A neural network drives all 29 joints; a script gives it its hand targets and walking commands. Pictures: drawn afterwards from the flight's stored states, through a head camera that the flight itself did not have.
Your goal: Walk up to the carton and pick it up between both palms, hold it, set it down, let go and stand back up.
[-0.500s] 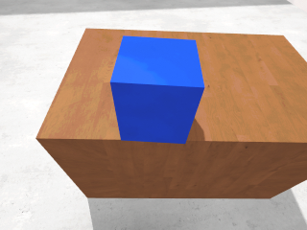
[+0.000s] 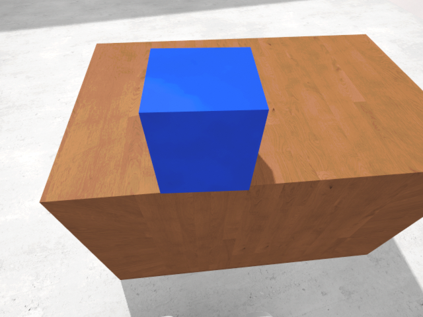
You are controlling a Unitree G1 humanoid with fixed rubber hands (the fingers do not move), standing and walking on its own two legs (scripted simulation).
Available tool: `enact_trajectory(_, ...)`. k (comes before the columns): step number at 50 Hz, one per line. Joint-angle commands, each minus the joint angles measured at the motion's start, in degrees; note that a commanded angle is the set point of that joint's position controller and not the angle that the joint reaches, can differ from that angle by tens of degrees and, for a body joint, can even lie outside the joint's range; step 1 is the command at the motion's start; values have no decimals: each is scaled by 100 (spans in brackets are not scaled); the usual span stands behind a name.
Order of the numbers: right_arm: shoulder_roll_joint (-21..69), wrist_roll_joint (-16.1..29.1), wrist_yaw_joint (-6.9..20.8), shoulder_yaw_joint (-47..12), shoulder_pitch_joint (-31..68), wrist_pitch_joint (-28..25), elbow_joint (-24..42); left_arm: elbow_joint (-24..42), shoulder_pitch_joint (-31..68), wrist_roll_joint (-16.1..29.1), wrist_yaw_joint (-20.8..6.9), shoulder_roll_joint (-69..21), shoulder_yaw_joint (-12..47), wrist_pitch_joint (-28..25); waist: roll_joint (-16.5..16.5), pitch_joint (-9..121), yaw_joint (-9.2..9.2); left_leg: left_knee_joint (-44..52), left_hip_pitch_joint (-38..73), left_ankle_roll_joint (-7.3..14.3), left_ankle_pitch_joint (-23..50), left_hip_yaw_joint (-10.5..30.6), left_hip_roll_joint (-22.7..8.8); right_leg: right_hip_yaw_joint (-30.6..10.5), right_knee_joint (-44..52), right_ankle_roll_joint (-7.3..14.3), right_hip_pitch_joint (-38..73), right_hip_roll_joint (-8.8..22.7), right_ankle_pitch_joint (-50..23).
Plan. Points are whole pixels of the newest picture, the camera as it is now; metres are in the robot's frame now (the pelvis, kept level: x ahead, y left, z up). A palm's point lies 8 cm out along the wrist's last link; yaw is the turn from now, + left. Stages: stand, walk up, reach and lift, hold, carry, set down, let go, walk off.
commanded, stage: walk up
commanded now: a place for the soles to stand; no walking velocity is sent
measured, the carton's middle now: (203, 124) +0.48 +0.02 +0.07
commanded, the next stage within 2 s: reach and lift in 0.42 s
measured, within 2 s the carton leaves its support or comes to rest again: neither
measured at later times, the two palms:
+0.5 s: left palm out of the picture +0.08 +0.25 -0.14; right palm out of the picture +0.06 -0.26 -0.15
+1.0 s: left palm (92, 315) +0.14 +0.22 -0.08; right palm out of the picture +0.13 -0.25 -0.10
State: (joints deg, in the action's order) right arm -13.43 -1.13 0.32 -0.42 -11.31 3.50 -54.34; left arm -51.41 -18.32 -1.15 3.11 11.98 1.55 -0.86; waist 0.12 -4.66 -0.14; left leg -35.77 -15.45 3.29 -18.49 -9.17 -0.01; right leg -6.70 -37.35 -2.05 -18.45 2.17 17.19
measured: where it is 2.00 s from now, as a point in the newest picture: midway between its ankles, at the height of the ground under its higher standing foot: outside the picture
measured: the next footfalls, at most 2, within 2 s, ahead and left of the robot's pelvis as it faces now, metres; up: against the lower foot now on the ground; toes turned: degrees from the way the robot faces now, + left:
none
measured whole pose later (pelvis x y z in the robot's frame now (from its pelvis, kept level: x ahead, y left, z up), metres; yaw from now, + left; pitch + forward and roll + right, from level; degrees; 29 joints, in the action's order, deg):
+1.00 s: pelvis -0.01 -0.04 +0.00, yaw +3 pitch -5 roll +0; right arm -7.5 -2.4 0.2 4.0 -10.9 0.9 -37.4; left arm -27.7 -7.9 -2.2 -0.5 15.0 -2.0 20.9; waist 0.2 -8.2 0.8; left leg -36.5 -13.9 -0.2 -17.6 -4.5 -3.4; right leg -0.6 -35.0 -0.6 -14.2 0.0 15.9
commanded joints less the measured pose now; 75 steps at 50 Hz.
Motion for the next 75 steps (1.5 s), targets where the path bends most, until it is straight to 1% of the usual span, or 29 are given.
enact_trajectory(1,-869,-15,-29,165,-78,-73,423,420,-294,-9,54,894,-202,-112,168,227,36,895,-32,37,-325,890,-707,-308,474,634,-142,265,-742)
enact_trajectory(6,-863,-40,-12,151,-310,-81,480,531,-161,7,56,1053,-240,-93,255,321,91,633,248,-48,-76,783,-627,-700,637,761,-475,426,-673)
enact_trajectory(8,-907,-39,-13,158,-336,-83,522,556,-118,10,43,1002,-219,-75,215,318,94,786,268,3,-212,855,-723,-555,499,692,-556,274,-556)
enact_trajectory(9,-938,-20,-15,160,-327,-82,537,579,-89,20,41,967,-207,-68,71,281,89,963,191,59,-313,930,-817,-408,328,643,-546,145,-481)
enact_trajectory(11,-1036,7,-27,163,-212,-84,554,588,-142,23,40,807,-166,-53,-167,172,31,1369,-169,248,-515,1064,-1109,82,-128,501,-268,-175,-486)
enact_trajectory(13,-1062,5,-31,144,-18,-61,582,561,-326,18,43,719,-152,-66,-239,115,-74,1386,-438,328,-641,934,-1215,243,-175,480,-4,-187,-433)
enact_trajectory(15,-1032,-14,-19,126,-22,-26,602,578,-331,21,43,838,-188,-94,-86,135,-65,1099,-434,204,-594,701,-1035,-15,40,557,47,-44,-724)
enact_trajectory(16,-1018,-37,-4,116,-56,-16,605,599,-317,6,45,917,-212,-111,31,182,-41,835,-334,91,-504,610,-899,-307,221,615,-3,114,-924)
enact_trajectory(19,-848,-66,28,81,-304,-1,682,658,-248,21,70,1341,-311,-113,641,403,37,-212,18,-206,-229,495,-369,-1694,1044,1057,-423,826,-1032)
enact_trajectory(20,-779,-92,34,70,-390,-11,702,673,-200,23,78,1415,-332,-92,712,415,58,-235,44,-244,-302,563,-292,-1929,1174,1135,-461,974,-968)
enact_trajectory(21,-744,-97,36,75,-518,-40,707,674,-88,11,81,1440,-332,-67,816,437,114,-106,131,-227,-266,645,-324,-1911,1159,1135,-491,983,-922)
enact_trajectory(22,-348,-502,225,730,2604,-667,930,940,3047,622,-81,960,-46,1166,534,47,439,-43,-1099,-371,-912,746,-407,735,-175,643,-1628,-33,1074)
enact_trajectory(23,-832,-635,401,953,2209,-749,841,1367,2766,519,-38,1009,19,1734,21,-56,232,76,-1258,-456,-1187,647,-503,1181,-624,583,-1391,-275,857)
enact_trajectory(24,-1028,-478,486,1020,2030,-680,844,1813,2735,384,-85,1073,-30,2155,-138,587,211,-34,-866,-513,-890,701,-588,1302,-861,584,-1286,-309,426)
enact_trajectory(26,-1172,-197,518,1000,1627,-501,1166,2460,2529,131,-219,1094,-275,2730,-243,1569,60,-438,-286,-651,-88,770,-698,1266,-981,556,-1022,-303,-199)
enact_trajectory(29,-1286,170,369,918,804,-382,1081,3153,1780,-166,-339,862,-351,3161,-269,1968,285,-859,721,-904,1879,754,-719,1321,-833,509,-716,-469,-1131)
enact_trajectory(30,-1322,266,342,868,694,-357,1109,3277,1532,-252,-367,794,-386,3234,-327,1936,335,-776,979,-934,2003,777,-717,1333,-684,517,-606,-509,-1147)
enact_trajectory(31,-1360,312,327,853,670,-314,1122,3328,1364,-305,-378,701,-396,3276,-371,1693,355,-539,1002,-916,1783,820,-730,1357,-525,515,-477,-544,-1008)
enact_trajectory(33,-1285,293,284,801,714,-225,1234,3403,1214,-389,-379,635,-414,3241,-396,1154,379,-75,640,-803,995,764,-665,1305,-191,539,-74,-548,-883)
enact_trajectory(37,-971,117,218,704,886,-126,1494,3255,1437,-493,-355,738,-474,2962,-375,194,272,652,-257,-525,-282,615,-558,1176,269,467,473,-519,-410)
enact_trajectory(40,-550,44,185,581,944,-170,1812,3201,1794,-528,-333,870,-570,2641,-359,-30,152,923,-676,-353,-834,457,-496,1021,504,384,760,-440,-91)
enact_trajectory(44,-210,-75,93,591,838,-316,2247,3323,2136,-380,-308,966,-599,2213,-425,267,156,1090,-763,-260,-1103,334,-484,899,593,320,1079,-400,63)
enact_trajectory(46,-83,-132,29,617,696,-415,2440,3384,2126,-214,-302,994,-558,2033,-403,377,175,1103,-662,-266,-931,273,-459,876,678,315,1124,-379,27)
enact_trajectory(49,141,-151,-120,574,453,-562,2772,3486,2020,1,-321,1166,-565,1817,-187,573,196,1023,-212,-290,-415,149,-328,774,932,290,978,-277,-60)
enact_trajectory(52,325,-212,-275,495,201,-663,3085,3484,1762,183,-372,1319,-622,1672,45,615,136,1068,203,-298,125,89,-189,691,1199,228,969,-206,-375)
enact_trajectory(57,546,-175,-476,316,-162,-780,3374,3342,1421,305,-498,1474,-774,1380,161,582,26,1291,525,-312,707,61,-66,614,1481,113,1216,-178,-939)
enact_trajectory(61,660,-83,-577,167,-325,-897,3480,3247,1340,348,-585,1519,-843,1047,176,604,-30,1436,739,-306,961,69,-3,548,1671,60,1331,-164,-1175)
enact_trajectory(65,772,91,-632,1,-461,-1030,3498,3245,1296,375,-648,1498,-881,745,42,637,-71,1529,1046,-327,1258,97,35,509,1825,54,1341,-153,-1402)
enact_trajectory(75,655,448,-617,-159,-640,-1428,3660,3664,915,425,-693,1314,-852,167,-263,741,-95,1571,1747,-490,2268,264,107,611,2026,136,1277,-233,-2106)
